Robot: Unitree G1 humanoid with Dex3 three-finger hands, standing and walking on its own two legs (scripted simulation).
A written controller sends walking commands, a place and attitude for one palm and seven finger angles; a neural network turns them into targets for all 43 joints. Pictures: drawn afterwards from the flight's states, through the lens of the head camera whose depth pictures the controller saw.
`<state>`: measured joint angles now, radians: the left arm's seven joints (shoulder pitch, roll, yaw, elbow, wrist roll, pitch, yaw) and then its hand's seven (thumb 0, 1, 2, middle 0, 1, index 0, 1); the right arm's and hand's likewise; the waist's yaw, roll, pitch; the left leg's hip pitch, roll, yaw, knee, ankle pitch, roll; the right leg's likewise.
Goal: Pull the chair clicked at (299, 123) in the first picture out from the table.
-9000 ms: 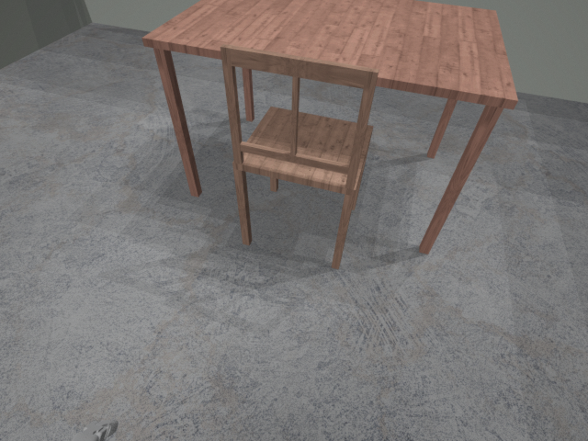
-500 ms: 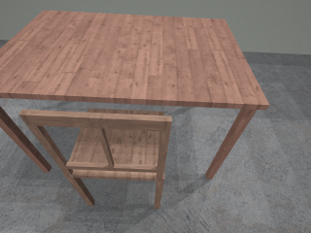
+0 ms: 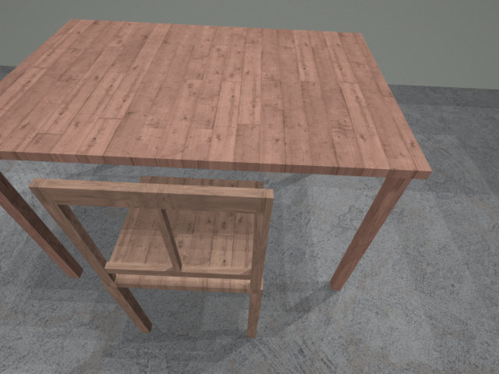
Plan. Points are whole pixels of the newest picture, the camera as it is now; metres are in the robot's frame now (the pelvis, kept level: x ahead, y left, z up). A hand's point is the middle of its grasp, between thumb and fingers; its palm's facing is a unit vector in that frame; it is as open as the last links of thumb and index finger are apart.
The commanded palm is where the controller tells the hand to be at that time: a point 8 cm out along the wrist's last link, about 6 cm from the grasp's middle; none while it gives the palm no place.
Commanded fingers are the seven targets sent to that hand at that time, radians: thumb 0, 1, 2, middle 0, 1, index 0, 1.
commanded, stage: shuffle to correct the standing spot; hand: left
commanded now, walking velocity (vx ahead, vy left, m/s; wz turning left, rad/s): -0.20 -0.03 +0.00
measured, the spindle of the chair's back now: (169, 241) +0.39 +0.20 -0.10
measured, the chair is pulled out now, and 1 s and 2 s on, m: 0.00 0.00 0.00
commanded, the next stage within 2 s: come to a stop and stand still in 0.08 s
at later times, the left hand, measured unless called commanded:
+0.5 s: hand out of the picture -0.02 +0.17 -0.18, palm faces +0.02 -0.98 -0.19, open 7.4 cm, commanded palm none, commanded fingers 0.00 0.90 0.90 -0.20 -0.30 -0.20 -0.30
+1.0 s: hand out of the picture +0.05 +0.21 -0.19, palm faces +0.02 -0.97 -0.25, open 7.4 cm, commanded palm none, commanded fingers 0.00 0.90 0.90 -0.20 -0.30 -0.20 -0.30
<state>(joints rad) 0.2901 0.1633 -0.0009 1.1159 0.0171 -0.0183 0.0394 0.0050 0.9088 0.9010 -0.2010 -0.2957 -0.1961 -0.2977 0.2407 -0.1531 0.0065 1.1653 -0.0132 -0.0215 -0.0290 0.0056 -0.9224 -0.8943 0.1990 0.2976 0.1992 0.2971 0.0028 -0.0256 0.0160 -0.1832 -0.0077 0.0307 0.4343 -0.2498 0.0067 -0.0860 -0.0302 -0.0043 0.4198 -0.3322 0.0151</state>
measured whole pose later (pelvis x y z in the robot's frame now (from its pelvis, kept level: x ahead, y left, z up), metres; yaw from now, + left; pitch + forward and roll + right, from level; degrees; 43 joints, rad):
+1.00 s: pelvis +0.01 +0.02 -0.01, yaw +0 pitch +0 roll -1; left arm 0.26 0.19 0.01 0.99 0.01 -0.01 0.07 0.01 0.91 0.90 -0.20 -0.30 -0.20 -0.30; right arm 0.22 -0.18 -0.03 1.03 -0.02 -0.01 -0.03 0.01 -0.92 -0.89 0.20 0.30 0.20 0.30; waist -0.01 0.00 0.03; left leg -0.27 -0.02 0.04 0.63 -0.36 0.04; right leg -0.15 -0.04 0.01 0.56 -0.42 0.04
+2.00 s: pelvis -0.05 +0.03 +0.00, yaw -1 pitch -1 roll +0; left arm 0.28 0.16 0.00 1.08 0.02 -0.01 0.04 0.01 0.91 0.90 -0.20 -0.30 -0.20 -0.30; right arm 0.24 -0.15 -0.01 1.13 -0.01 0.00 -0.01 0.01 -0.92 -0.89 0.20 0.30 0.20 0.30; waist -0.01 -0.01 0.07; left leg -0.25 -0.03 0.05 0.47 -0.20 0.05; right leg -0.16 -0.05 0.02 0.46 -0.28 0.05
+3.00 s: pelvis -0.04 +0.00 +0.00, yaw -1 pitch -1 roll +0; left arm 0.28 0.14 0.01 1.10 0.02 -0.01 0.04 0.00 0.91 0.90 -0.20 -0.30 -0.20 -0.30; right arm 0.24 -0.15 -0.01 1.15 -0.01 0.00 -0.02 0.01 -0.92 -0.89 0.20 0.30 0.20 0.30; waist -0.01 0.00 0.06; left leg -0.23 0.01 0.04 0.45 -0.20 0.00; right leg -0.15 -0.01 0.01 0.46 -0.29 0.01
